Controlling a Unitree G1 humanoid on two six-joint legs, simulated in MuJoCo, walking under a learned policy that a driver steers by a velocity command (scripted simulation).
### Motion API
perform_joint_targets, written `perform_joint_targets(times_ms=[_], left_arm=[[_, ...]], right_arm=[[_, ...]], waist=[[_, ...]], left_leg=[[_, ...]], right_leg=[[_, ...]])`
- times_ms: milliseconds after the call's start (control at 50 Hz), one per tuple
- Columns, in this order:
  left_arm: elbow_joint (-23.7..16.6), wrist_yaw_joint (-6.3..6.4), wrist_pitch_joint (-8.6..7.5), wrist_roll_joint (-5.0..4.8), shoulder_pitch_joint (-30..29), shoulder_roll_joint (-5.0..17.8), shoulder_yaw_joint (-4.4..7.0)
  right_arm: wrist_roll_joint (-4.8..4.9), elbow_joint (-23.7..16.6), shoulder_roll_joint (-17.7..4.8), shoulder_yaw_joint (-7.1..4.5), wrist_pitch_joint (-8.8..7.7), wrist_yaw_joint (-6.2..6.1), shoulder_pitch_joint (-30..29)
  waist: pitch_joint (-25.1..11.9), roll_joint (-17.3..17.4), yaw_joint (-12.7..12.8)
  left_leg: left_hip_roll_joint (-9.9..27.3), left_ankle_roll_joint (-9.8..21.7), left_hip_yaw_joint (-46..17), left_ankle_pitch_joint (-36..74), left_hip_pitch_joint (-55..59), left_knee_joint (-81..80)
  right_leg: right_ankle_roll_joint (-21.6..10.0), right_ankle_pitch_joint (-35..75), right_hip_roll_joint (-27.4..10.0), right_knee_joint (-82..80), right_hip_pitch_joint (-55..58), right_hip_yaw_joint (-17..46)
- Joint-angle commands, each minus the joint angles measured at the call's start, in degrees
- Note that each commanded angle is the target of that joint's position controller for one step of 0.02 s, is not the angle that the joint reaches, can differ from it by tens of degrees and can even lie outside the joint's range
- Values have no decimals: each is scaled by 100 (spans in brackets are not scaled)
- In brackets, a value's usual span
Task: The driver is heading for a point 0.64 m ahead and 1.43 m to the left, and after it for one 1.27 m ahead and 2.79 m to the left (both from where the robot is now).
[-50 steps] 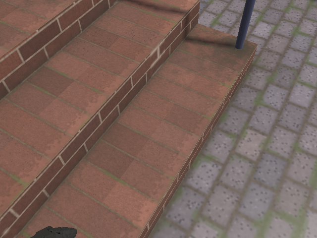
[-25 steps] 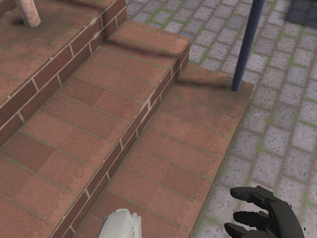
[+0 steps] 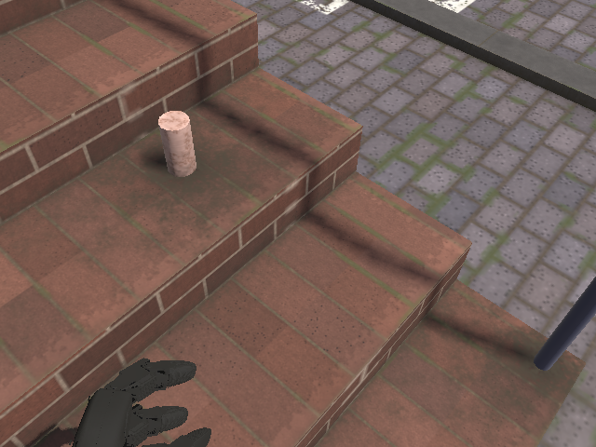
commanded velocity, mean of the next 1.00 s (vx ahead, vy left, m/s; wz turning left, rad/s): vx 0.02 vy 0.00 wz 0.59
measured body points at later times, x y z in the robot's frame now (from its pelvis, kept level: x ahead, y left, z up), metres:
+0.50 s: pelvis +0.08 +0.01 +0.01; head +0.09 +0.02 +0.46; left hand +0.19 +0.33 -0.06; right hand +0.29 -0.18 -0.09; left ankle +0.03 +0.10 -0.73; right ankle +0.16 -0.11 -0.71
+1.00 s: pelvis +0.11 -0.03 +0.01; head +0.13 -0.02 +0.46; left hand +0.09 +0.27 -0.08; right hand +0.39 -0.15 -0.09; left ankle +0.00 +0.07 -0.67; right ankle +0.15 -0.13 -0.73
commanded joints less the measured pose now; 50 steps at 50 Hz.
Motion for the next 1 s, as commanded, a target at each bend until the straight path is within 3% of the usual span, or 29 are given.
perform_joint_targets(times_ms=[20,40,60,80,100,120,140,160,200,260,280,320,380,440,460,480,500,520,560,580,640,720,860,900,920,940,960,980,1000], left_arm=[[57,82,-188,-138,934,822,404],[476,154,-244,-182,2120,1002,525],[1002,197,-339,-152,3461,1026,568],[825,124,-432,226,3686,1155,501],[652,-30,-427,443,2635,1453,628],[418,-69,-413,160,1343,1160,582],[177,-84,-378,-151,420,608,348],[14,-57,-402,-212,-147,200,167],[52,117,-406,-138,-334,413,265],[40,328,-489,-70,-244,1197,571],[23,352,-470,-55,-154,1393,662],[40,343,-426,-70,244,1472,753],[186,322,-407,-48,468,1359,797],[417,262,-331,-61,478,1046,693],[455,271,-330,-46,833,741,638],[22,314,-378,-43,753,415,523],[-35,312,-398,-78,96,765,587],[-102,283,-309,-113,-265,752,604],[-41,344,-210,10,-115,1058,772],[-66,369,-230,58,15,978,740],[6,409,-199,-33,377,973,733],[54,308,-23,-52,407,657,578],[53,180,-104,-109,653,692,483],[64,78,-205,-224,791,710,510],[24,54,-259,-218,860,843,573],[2,124,-347,-96,1240,1439,740],[-27,138,-411,83,1682,1782,899],[113,178,-450,169,1871,1604,881],[44,84,-492,135,1228,1283,756]], right_arm=[[99,-884,-1564,-477,-185,-20,-1061],[172,-1120,-1627,-501,-135,9,-1658],[127,-1093,-924,-300,-170,147,-1220],[216,-1023,70,-44,-204,177,-5],[193,-881,-288,-173,-102,185,1100],[196,-930,-912,-310,130,85,504],[16,-1049,-1222,-380,336,-76,-37],[-190,-1107,-1262,-375,382,-148,-276],[-207,-1150,-731,-201,383,-15,-322],[86,-1173,-633,-54,434,336,-630],[120,-1180,-612,-52,446,416,-696],[92,-1300,-764,-86,452,479,-1014],[103,-1324,-845,-145,420,338,-940],[213,-1320,-958,-313,254,226,-703],[166,-1415,-1212,-413,174,135,-744],[252,-1488,-1903,-559,127,5,-869],[2,-1420,-1784,-622,1,-13,-404],[-100,-1235,-1626,-593,-77,10,-339],[143,-1297,-1097,-379,-23,64,-969],[212,-1388,-975,-331,36,32,-1232],[88,-1597,-927,-231,158,-33,-1429],[179,-1504,-1084,-252,98,-48,-1036],[188,-1512,-1275,-322,226,-6,-1377],[197,-1423,-1205,-276,357,-8,-1625],[192,-1283,-1055,-223,426,-8,-1442],[197,-1379,-529,-94,496,-54,-936],[84,-1628,-761,-154,423,-107,-1228],[36,-1556,-1118,-304,401,-167,-1425],[101,-1425,-1233,-385,409,-272,-1357]], waist=[[-134,428,933],[-216,113,1530],[-1327,-430,1560],[-2625,-1366,962],[-2450,-850,226],[-1352,-539,109],[-1358,-333,20],[-1161,-153,-177],[-767,-285,-383],[-556,-111,-60],[-568,-318,56],[-373,-433,404],[-387,-599,517],[-513,-547,334],[-677,85,556],[-914,1285,627],[-466,806,-84],[-422,805,-126],[-403,707,223],[-402,588,376],[-547,706,450],[-524,692,252],[-584,700,162],[-500,631,349],[-623,600,362],[-1299,-683,206],[-1120,-1121,529],[-1084,-214,566],[-575,-375,255]], left_leg=[[678,-667,-943,5881,-1275,161],[400,-898,-884,5880,-1597,1035],[-55,-1169,-675,3147,-2233,3044],[-733,-1390,-210,-1775,-3339,5648],[-245,-1340,-604,-1214,-3559,6704],[158,-1464,-234,-785,-4006,7630],[488,-1409,-129,-235,-3768,7333],[831,-1354,-94,42,-3319,6494],[1012,-1266,514,6,-2028,5955],[1039,-1461,1111,80,-1575,3979],[1070,-1525,1210,-46,-1339,3372],[1301,-1330,941,-88,-1588,2145],[1356,-849,943,280,-1319,972],[890,-148,1239,1983,-154,-860],[1300,535,562,3691,435,-1101],[2852,2185,-1799,5208,1138,-1337],[3007,2120,-1992,4508,1333,-1425],[2707,1551,-1427,3974,1237,-1325],[2451,1129,-970,4293,697,-1225],[2372,1027,-852,4307,341,-1251],[2161,1050,-811,4323,158,-1047],[2125,917,-1175,4581,636,-801],[2074,979,-1978,4427,225,-483],[1736,733,-1913,3678,-278,-563],[1498,392,-1793,2830,-608,-436],[595,-427,-775,817,-1336,804],[23,-1157,50,-1582,-2941,2398],[369,-1425,180,-1669,-3005,4243],[530,-1429,224,-1099,-3068,5278]], right_leg=[[56,885,453,-1653,3170,-322],[-163,1919,329,-2806,4198,-382],[-1084,3788,-783,-2308,6163,327],[-3008,8628,-2548,-1494,7393,1915],[-3566,7924,-3431,-2204,6301,3412],[-3166,5687,-3178,-2621,4887,3070],[-2657,3418,-2673,-3133,3751,2334],[-2246,2418,-2167,-3394,3082,1576],[-1796,1540,-1385,-3771,1675,415],[-1310,-112,-963,-4094,1820,-420],[-1208,-273,-994,-4052,2030,-471],[-1396,-370,-1687,-3893,2829,55],[-1736,-97,-2289,-3686,3432,482],[-1258,-181,-2159,-3087,3318,41],[-698,-608,-1596,-2097,2983,-759],[154,-1858,-336,-877,1608,-1510],[429,-2715,-74,4,596,-649],[423,-2598,-211,815,332,-243],[321,-2304,-256,1925,398,-53],[295,-2104,-255,2063,664,-29],[515,-1458,-85,2082,915,-171],[660,-1545,-222,470,984,-239],[248,-1364,-106,-1222,1992,-425],[-98,-6,29,-2586,2983,-609],[-415,797,-242,-2765,3648,-480],[-1732,3789,-1610,-2726,4919,819],[-3068,4659,-2956,-3085,5510,2328],[-2947,3860,-3148,-3293,5124,2379],[-2414,2977,-2702,-3324,4311,1659]])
